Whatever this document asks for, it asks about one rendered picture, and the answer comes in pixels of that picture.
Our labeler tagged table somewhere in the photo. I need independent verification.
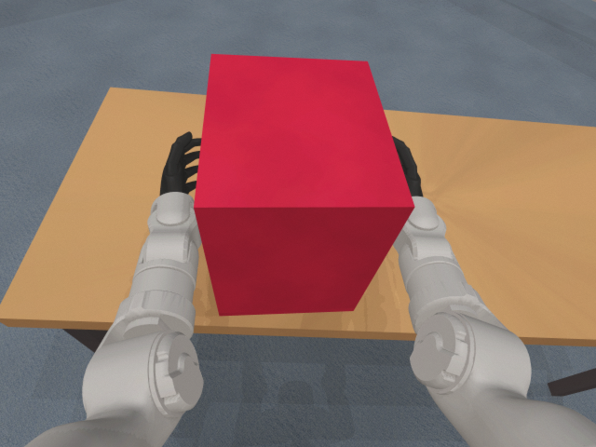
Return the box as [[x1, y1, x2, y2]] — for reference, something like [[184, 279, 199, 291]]
[[0, 88, 596, 396]]

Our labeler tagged robot right upper arm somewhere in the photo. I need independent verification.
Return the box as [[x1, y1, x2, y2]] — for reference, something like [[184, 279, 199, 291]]
[[410, 311, 596, 447]]

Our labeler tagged carton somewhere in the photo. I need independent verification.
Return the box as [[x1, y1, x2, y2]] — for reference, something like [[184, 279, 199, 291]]
[[194, 54, 414, 316]]

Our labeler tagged robot left upper arm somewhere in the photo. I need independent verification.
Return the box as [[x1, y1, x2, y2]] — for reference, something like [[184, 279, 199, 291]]
[[24, 330, 204, 447]]

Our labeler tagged robot left forearm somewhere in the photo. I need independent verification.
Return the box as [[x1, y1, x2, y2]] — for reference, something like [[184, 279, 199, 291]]
[[82, 192, 202, 410]]

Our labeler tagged robot left hand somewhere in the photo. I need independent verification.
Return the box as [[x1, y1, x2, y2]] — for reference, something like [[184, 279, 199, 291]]
[[160, 131, 201, 195]]

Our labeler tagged robot right hand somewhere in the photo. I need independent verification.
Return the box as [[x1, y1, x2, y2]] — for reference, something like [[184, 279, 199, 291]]
[[392, 136, 423, 196]]

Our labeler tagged robot right forearm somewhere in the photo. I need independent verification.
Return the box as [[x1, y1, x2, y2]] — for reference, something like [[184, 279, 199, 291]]
[[393, 196, 508, 334]]

